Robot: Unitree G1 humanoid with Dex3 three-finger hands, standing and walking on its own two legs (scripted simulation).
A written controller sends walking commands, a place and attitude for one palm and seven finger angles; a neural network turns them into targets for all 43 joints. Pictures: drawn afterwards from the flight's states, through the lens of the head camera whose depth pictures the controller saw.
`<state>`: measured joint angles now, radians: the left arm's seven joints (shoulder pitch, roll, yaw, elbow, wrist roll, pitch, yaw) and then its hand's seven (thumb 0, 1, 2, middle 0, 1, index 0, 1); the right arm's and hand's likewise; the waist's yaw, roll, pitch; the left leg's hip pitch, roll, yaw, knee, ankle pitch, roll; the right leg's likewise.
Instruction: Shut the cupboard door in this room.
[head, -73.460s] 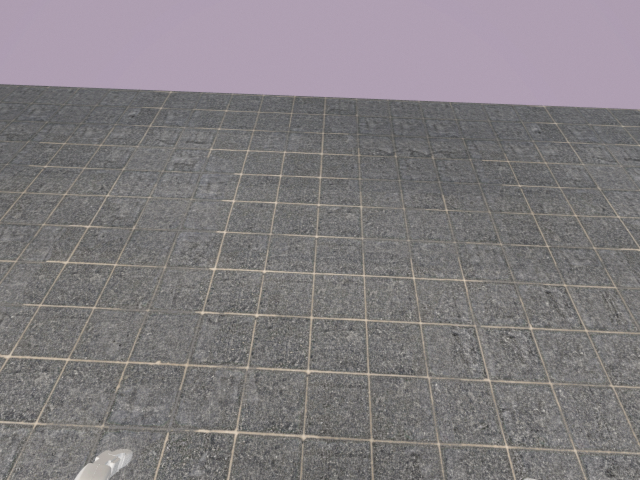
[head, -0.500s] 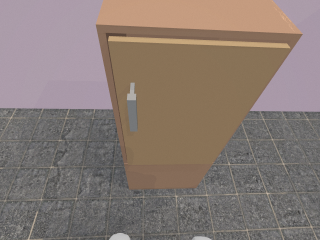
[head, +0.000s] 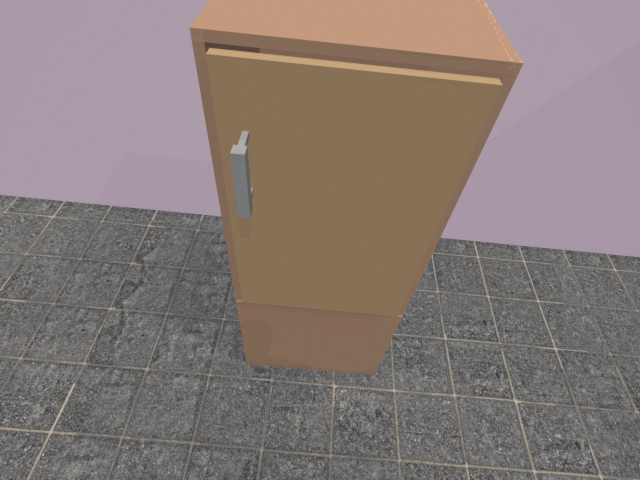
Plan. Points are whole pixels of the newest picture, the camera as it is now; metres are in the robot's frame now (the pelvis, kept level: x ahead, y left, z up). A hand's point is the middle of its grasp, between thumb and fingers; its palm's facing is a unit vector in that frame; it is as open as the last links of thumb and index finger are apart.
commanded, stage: shuffle to correct the standing spot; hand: left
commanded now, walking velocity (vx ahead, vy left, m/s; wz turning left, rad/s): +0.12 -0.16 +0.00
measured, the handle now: (244, 175) +0.52 +0.16 +0.08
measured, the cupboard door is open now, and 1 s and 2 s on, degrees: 0 0 0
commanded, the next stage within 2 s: come to a stop and stand still in 0.46 s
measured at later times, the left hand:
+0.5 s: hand out of the picture -0.03 +0.07 -0.19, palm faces +0.03 -1.00 -0.07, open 7.4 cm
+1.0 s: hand (273, 479) +0.16 +0.07 -0.17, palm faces +0.03 -0.98 -0.21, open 7.3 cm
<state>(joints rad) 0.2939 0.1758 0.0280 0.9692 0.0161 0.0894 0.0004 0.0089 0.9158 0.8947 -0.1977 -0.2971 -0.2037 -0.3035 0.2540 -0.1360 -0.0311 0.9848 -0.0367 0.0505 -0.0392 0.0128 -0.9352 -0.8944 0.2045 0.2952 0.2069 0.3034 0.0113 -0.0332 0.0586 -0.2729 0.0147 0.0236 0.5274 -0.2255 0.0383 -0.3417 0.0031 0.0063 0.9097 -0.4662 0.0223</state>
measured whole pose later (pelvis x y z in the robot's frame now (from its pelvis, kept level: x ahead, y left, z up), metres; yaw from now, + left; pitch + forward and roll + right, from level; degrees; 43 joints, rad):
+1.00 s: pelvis +0.06 -0.11 -0.01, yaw +1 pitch +0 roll +1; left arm 0.11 0.16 0.03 0.97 0.02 0.01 0.04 0.01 0.91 0.89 -0.20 -0.30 -0.20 -0.30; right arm 0.25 -0.14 -0.05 1.05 0.00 0.04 -0.03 0.01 -0.91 -0.89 0.20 0.29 0.20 0.30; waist -0.01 -0.01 0.12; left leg -0.25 -0.01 0.04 0.66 -0.48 -0.02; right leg -0.38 -0.06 -0.02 0.59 -0.20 0.00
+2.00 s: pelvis +0.05 -0.07 +0.00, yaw -1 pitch -1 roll +0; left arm 0.29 0.16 -0.03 1.09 0.01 -0.02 0.04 0.01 0.91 0.90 -0.20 -0.30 -0.20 -0.30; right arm 0.29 -0.15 0.02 1.11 -0.01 -0.03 -0.02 0.01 -0.92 -0.89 0.20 0.29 0.20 0.30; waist 0.00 -0.01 0.02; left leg -0.18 -0.02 0.10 0.48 -0.29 0.05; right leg -0.14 0.00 -0.01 0.49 -0.34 -0.01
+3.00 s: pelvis +0.03 -0.09 -0.06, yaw +2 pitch +10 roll +0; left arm 0.43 0.24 0.15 -0.10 -0.30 -0.19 -0.27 0.02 0.90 0.90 -0.77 -0.93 -0.78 -0.93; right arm 0.29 -0.18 0.03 0.52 0.04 -0.21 -0.05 0.02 -0.90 -0.89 0.21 0.30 0.21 0.30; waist -0.01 0.03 -0.10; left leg -0.69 -0.02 0.00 0.98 -0.48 0.02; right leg -0.70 0.04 -0.08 0.96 -0.44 -0.06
